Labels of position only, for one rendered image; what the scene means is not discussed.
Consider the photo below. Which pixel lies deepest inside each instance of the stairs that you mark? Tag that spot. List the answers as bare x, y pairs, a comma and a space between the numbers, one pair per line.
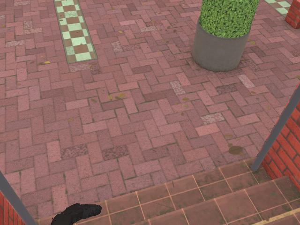
229, 195

